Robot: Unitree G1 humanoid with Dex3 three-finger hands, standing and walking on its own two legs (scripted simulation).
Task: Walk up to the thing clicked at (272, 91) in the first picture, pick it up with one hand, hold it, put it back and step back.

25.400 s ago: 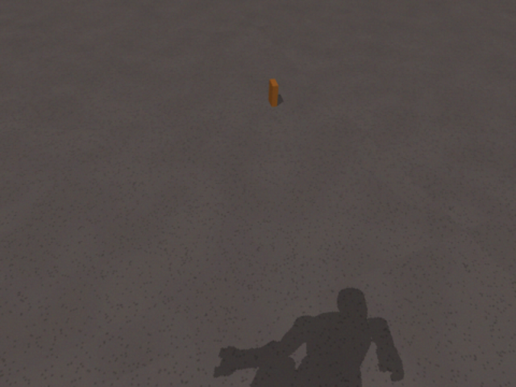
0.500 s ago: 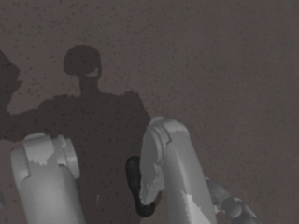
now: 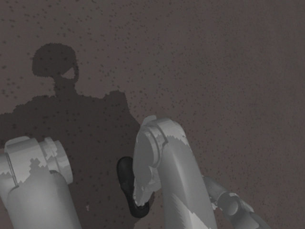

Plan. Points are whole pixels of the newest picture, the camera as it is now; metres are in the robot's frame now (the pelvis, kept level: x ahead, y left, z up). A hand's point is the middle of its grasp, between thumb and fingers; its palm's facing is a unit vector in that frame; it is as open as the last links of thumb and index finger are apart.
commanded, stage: lower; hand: left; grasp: from the side
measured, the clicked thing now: out of the picture +0.44 +0.33 -0.18
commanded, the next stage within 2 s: loosen in 0.36 s
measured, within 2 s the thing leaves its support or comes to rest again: rests again in 1.58 s
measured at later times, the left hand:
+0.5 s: hand out of the picture +0.43 +0.33 -0.17, palm faces +0.54 -0.84 -0.02, open 12.6 cm
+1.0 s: hand out of the picture +0.43 +0.34 -0.16, palm faces +0.54 -0.84 +0.01, open 14.1 cm
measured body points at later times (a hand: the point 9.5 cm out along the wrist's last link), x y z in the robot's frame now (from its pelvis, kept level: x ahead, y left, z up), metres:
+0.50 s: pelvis +0.00 +0.00 +0.00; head +0.22 +0.19 +0.33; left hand +0.40 +0.38 -0.16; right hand +0.16 -0.24 -0.03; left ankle +0.08 +0.13 -0.25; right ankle +0.13 -0.12 -0.25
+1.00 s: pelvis -0.01 +0.01 +0.00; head +0.22 +0.20 +0.33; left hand +0.39 +0.38 -0.16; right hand +0.16 -0.24 -0.03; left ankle +0.08 +0.13 -0.25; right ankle +0.13 -0.12 -0.25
